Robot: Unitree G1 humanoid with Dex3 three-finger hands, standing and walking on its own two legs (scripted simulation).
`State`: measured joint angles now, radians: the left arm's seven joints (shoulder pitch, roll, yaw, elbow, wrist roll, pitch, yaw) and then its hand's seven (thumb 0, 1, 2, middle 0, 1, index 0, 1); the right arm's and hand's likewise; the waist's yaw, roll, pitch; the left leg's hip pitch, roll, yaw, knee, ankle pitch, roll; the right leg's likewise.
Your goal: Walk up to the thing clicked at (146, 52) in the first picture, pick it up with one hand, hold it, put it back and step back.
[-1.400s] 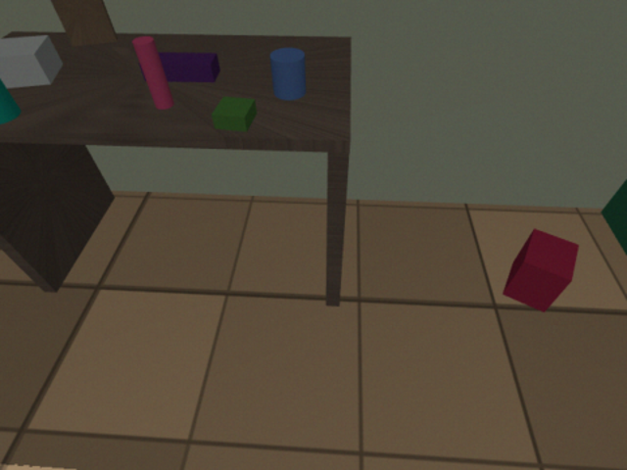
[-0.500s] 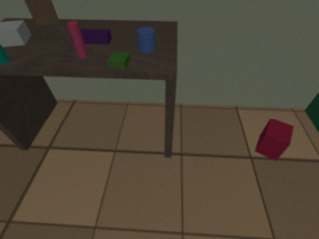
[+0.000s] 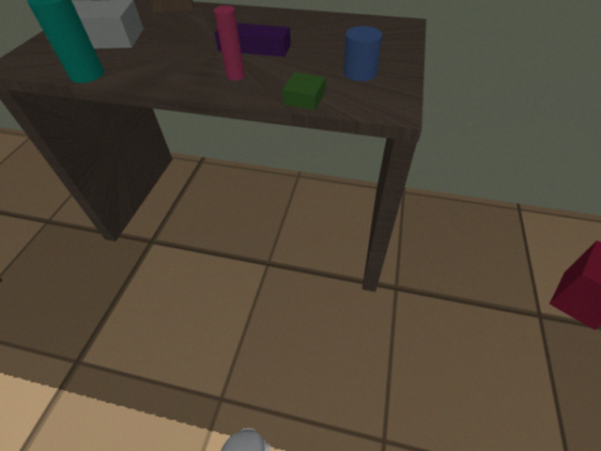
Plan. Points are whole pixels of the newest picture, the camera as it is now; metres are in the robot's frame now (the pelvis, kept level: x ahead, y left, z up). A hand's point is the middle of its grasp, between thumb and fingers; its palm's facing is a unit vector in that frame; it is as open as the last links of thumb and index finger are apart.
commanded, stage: walk up
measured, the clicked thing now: (230, 45) +0.95 +0.21 +0.07
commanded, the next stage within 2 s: none
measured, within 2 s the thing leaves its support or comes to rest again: neither
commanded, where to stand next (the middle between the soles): +0.28 +0.24 m, yaw +16 degrees
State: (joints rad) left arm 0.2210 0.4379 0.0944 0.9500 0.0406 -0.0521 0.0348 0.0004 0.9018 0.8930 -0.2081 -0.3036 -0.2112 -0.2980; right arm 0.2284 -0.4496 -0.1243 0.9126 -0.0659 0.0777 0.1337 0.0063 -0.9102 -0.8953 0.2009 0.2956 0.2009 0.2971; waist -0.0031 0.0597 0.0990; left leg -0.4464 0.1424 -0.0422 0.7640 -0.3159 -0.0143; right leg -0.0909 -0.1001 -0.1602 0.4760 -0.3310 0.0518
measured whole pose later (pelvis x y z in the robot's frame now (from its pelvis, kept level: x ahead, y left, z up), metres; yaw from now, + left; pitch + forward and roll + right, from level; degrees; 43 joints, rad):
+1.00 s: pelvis +0.20 +0.26 -0.01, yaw +19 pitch -2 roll +0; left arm 0.29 0.42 0.04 0.85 0.01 -0.03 0.01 0.00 0.91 0.89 -0.20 -0.30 -0.21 -0.30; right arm 0.26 -0.39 -0.04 0.78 0.00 -0.03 0.03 0.00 -0.91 -0.89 0.21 0.30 0.21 0.30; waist 0.01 -0.01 0.12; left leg -0.30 -0.05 0.01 0.65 -0.31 0.06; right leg -0.50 -0.09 -0.04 0.94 -0.38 -0.03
